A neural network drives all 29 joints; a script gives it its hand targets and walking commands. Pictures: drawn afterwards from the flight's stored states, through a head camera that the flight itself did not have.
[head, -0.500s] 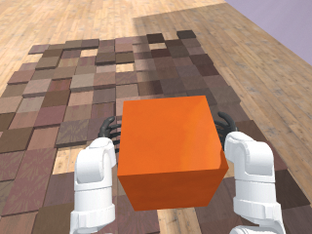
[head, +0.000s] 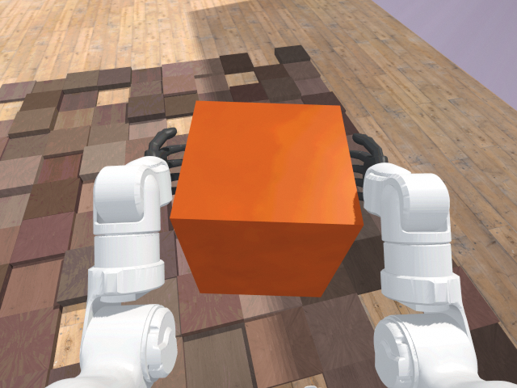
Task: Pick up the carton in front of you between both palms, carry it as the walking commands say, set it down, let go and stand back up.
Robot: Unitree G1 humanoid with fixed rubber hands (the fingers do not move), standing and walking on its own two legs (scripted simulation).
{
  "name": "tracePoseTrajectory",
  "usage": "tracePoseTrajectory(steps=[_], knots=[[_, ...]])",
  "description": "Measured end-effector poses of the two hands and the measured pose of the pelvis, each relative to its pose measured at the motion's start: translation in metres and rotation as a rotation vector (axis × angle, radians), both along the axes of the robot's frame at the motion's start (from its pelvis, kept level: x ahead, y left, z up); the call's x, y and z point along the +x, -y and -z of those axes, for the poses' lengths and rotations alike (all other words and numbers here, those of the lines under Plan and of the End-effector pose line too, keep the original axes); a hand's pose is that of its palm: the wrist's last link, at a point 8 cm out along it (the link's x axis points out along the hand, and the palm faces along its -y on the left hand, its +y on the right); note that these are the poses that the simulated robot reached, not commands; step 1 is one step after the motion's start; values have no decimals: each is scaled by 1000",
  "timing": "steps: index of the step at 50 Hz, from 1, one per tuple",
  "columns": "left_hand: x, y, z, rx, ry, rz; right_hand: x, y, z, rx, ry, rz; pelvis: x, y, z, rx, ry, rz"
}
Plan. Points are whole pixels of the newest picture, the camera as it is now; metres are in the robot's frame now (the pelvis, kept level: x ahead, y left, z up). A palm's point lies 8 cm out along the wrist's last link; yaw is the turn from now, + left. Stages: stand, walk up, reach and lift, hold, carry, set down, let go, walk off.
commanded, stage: carry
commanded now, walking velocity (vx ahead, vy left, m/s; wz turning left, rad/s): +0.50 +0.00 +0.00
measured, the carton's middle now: (263, 207) +0.38 -0.02 +0.08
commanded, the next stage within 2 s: none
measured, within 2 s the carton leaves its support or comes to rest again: neither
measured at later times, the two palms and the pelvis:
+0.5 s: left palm (177, 79) +0.70 +0.14 +0.13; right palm (314, 66) +0.73 -0.16 +0.12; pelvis +0.34 -0.05 -0.01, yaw +0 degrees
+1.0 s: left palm out of the picture +1.06 +0.08 +0.18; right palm out of the picture +1.03 -0.22 +0.18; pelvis +0.67 -0.04 +0.01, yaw -1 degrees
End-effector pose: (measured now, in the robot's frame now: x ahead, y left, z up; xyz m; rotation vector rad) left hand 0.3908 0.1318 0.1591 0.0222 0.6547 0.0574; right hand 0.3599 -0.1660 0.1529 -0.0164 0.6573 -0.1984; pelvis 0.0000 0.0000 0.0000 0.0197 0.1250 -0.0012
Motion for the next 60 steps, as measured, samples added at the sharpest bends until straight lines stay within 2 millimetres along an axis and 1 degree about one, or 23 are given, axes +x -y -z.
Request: tracePoseTrajectory(steps=[3,6,9,11,12,15,17,20,23,27,30,32,34,37,39,42,44,47,50,52,54,56,60], knots=[[44,18,-4,-18,0,15,36,17,-4,25,4,48,39,1,-1,0,-4,5],[88,31,-2,-26,5,15,78,30,-3,44,11,70,84,6,3,5,0,7],[136,42,4,-24,13,4,129,41,4,49,19,64,133,16,14,12,12,11],[166,45,11,-7,19,-13,167,45,12,54,23,38,166,24,25,1,27,14],[180,45,16,10,10,-24,186,46,19,64,12,24,179,27,26,-15,30,14],[209,35,36,31,-56,-70,234,37,36,74,-55,-27,213,36,22,-15,29,12],[225,25,44,23,-83,-112,264,27,41,81,-82,-56,235,42,16,-6,27,10],[251,11,46,1,-72,-175,307,12,41,98,-72,-90,269,48,8,5,19,5],[285,0,40,-18,-28,-216,348,0,35,109,-30,-109,307,49,6,9,10,1],[341,-10,27,-35,42,-222,403,-9,23,108,41,-110,366,45,9,5,10,4],[393,-14,18,-36,79,-193,447,-13,14,87,80,-96,416,36,16,-2,18,6],[432,-12,17,-36,85,-159,475,-11,10,54,88,-75,449,30,22,5,33,13],[466,-6,19,-37,52,-114,497,-4,10,25,57,-47,474,25,20,7,38,16],[508,12,20,-26,-17,-52,520,13,14,19,-13,5,507,18,8,-11,36,16],[533,24,15,-21,-37,-20,534,24,12,30,-32,41,529,15,-1,-23,33,20],[571,39,3,-22,-24,9,562,38,1,45,-16,80,562,14,-9,-34,28,24],[595,45,-7,-28,-2,14,585,44,-10,49,7,91,585,17,-13,-38,25,24],[630,51,-19,-33,29,5,625,51,-24,49,38,83,623,24,-13,-34,23,21],[667,55,-24,-23,41,-14,669,56,-30,45,47,53,665,36,-8,-21,28,21],[691,57,-24,-10,40,-32,700,59,-28,42,44,25,696,46,0,-10,36,17],[713,58,-19,18,19,-47,730,60,-20,49,22,-4,722,53,5,-36,44,11],[729,56,-9,37,-32,-69,756,59,-9,52,-31,-35,742,61,2,-29,44,7],[753,46,13,38,-129,-118,798,48,8,53,-127,-84,780,71,-11,-5,37,1]])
